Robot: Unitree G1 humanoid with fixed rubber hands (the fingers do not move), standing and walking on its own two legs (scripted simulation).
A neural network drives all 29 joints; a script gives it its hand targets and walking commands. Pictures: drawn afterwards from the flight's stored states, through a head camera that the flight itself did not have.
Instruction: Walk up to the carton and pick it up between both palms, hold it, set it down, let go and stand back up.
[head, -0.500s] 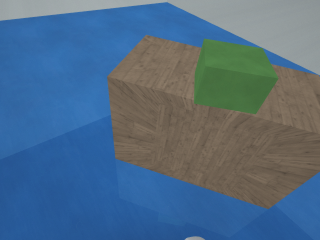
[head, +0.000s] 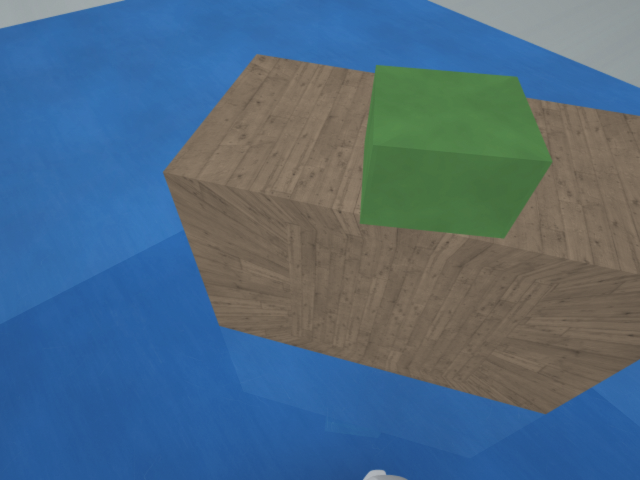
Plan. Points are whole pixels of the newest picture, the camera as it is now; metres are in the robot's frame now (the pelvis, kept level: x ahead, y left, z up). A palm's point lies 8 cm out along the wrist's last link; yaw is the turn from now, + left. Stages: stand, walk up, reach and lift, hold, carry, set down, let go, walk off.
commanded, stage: walk up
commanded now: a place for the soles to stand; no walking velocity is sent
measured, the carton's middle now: (438, 149) +0.68 -0.17 +0.02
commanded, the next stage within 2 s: none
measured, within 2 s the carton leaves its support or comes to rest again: neither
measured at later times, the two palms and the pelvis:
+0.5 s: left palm out of the picture +0.14 +0.25 -0.11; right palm out of the picture +0.06 -0.39 -0.05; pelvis +0.05 -0.05 +0.02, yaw -7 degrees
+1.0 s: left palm (187, 474) +0.16 +0.19 -0.11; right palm out of the picture +0.05 -0.43 -0.09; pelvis +0.05 -0.10 +0.00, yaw -11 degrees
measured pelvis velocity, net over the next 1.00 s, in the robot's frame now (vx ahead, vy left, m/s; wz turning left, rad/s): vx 0.05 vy -0.10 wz -0.20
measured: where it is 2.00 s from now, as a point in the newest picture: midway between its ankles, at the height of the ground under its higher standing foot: outside the picture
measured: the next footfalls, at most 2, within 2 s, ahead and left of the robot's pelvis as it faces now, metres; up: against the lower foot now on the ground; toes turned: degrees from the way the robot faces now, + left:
left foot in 0.34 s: +0.16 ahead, +0.07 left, +0.00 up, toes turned -2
right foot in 0.68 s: +0.06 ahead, -0.25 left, +0.00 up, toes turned -3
